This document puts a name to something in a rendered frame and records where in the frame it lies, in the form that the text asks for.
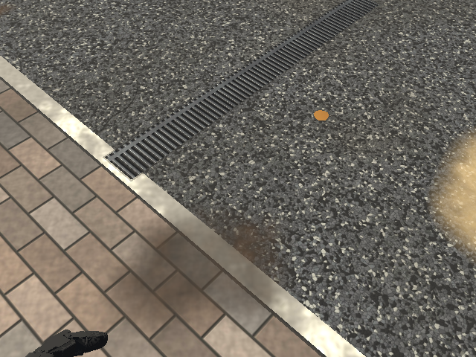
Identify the left robot hand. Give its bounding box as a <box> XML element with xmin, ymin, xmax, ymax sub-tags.
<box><xmin>25</xmin><ymin>329</ymin><xmax>108</xmax><ymax>357</ymax></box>

